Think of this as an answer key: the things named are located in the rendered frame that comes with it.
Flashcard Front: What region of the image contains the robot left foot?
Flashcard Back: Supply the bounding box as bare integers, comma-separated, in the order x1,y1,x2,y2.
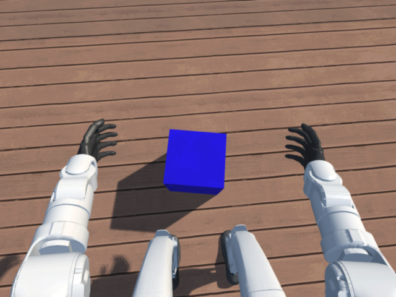
171,235,181,290

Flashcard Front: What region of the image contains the left robot forearm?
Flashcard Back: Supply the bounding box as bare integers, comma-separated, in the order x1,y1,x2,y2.
10,154,98,297

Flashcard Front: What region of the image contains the robot left hand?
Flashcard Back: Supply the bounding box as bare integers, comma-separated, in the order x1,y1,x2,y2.
77,119,118,162

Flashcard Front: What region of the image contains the robot foot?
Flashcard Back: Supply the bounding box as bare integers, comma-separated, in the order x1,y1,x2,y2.
221,230,239,285
171,235,181,290

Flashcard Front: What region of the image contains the robot left upper arm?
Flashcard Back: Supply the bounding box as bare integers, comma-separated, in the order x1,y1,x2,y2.
14,252,90,297

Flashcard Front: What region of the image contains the robot right upper arm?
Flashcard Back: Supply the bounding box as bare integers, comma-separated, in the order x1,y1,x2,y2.
325,260,396,297

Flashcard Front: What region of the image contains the carton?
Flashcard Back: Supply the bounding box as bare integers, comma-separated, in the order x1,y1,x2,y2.
163,129,226,195

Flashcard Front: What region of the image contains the robot right hand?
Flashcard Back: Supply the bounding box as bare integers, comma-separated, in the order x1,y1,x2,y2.
285,123,325,170

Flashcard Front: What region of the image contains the robot right foot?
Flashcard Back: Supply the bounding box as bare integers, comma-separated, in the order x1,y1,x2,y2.
221,230,239,285

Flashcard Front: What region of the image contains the right robot forearm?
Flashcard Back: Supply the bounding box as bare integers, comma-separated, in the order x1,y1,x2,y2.
303,160,396,275

